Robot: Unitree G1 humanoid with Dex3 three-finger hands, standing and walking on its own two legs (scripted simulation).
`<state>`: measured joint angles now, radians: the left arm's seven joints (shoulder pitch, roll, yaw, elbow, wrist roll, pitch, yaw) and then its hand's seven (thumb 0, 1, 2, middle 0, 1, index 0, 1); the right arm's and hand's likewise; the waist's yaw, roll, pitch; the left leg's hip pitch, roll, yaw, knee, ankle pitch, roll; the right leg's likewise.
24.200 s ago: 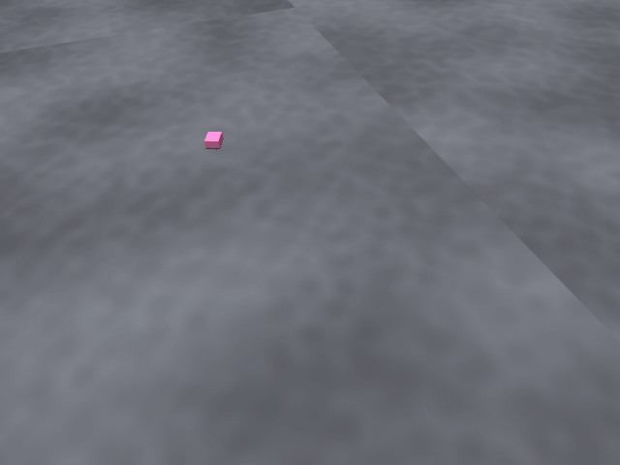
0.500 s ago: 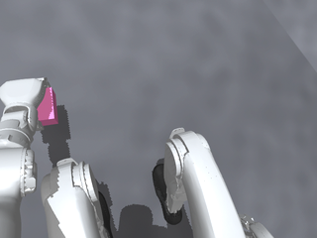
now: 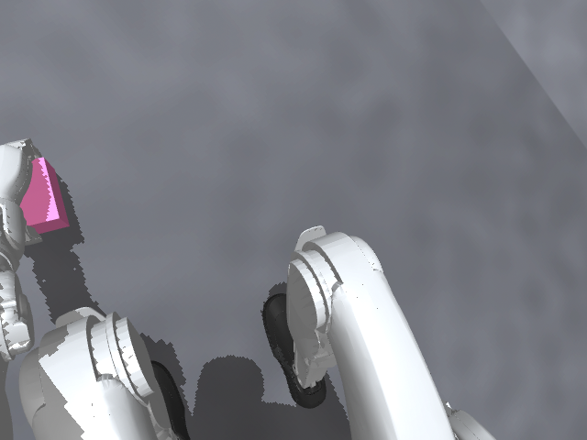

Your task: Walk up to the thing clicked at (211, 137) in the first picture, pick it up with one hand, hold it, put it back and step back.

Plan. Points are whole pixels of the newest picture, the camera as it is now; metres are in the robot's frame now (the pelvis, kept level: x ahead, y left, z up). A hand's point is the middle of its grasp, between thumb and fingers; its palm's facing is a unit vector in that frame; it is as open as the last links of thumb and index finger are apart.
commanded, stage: rest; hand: left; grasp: from above
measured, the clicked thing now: (24, 199) +0.47 +0.24 -0.25
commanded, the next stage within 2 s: open in 1.02 s
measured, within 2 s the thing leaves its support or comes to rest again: neither
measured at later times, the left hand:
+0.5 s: hand (23, 200) +0.47 +0.24 -0.25, palm faces -0.46 -0.10 -0.88, open 11.7 cm
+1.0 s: hand (26, 201) +0.47 +0.24 -0.26, palm faces -0.46 -0.09 -0.88, open 11.7 cm
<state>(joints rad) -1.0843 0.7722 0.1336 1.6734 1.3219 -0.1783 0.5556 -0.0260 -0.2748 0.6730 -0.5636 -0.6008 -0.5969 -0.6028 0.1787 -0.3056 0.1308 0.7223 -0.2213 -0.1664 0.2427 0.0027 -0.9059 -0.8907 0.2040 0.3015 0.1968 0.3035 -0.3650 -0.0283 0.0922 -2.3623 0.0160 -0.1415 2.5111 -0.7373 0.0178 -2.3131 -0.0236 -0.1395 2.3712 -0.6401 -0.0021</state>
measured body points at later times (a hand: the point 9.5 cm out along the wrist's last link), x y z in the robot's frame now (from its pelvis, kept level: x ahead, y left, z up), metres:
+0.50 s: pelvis +0.00 +0.00 -0.01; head +0.28 +0.09 +0.33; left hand +0.49 +0.24 -0.20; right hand +0.00 -0.26 -0.06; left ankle +0.06 +0.12 -0.27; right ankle +0.11 -0.11 -0.27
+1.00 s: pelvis -0.01 +0.01 +0.00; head +0.29 +0.09 +0.32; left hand +0.49 +0.24 -0.21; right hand +0.00 -0.25 -0.06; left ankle +0.06 +0.12 -0.27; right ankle +0.11 -0.11 -0.27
